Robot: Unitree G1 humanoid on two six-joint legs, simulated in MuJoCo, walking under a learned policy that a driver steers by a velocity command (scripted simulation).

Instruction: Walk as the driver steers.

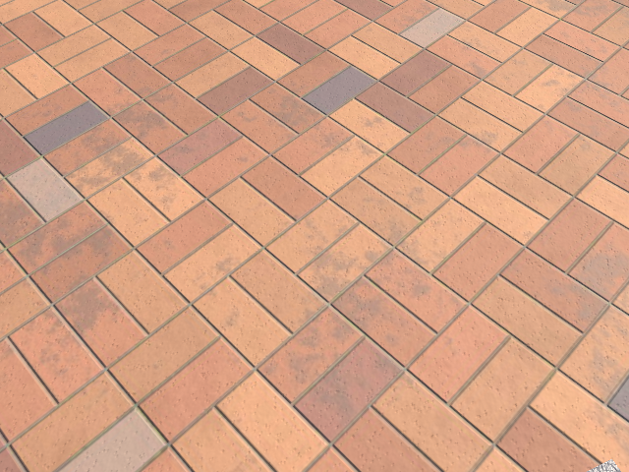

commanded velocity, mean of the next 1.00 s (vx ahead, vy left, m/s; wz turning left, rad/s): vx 0.50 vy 0.00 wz -0.41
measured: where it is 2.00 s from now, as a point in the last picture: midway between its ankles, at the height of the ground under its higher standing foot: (407, 221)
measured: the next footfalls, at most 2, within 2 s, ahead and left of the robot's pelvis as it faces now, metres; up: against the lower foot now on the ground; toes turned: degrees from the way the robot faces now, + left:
left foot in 0.44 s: +0.46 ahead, +0.09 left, +0.00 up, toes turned -19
right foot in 0.96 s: +0.60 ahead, -0.25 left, +0.00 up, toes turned -25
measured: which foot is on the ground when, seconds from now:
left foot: up 0.00-0.42, down 0.44-0.96, up 0.98-1.00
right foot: down 0.00-0.44, up 0.46-0.94, down 0.96-1.00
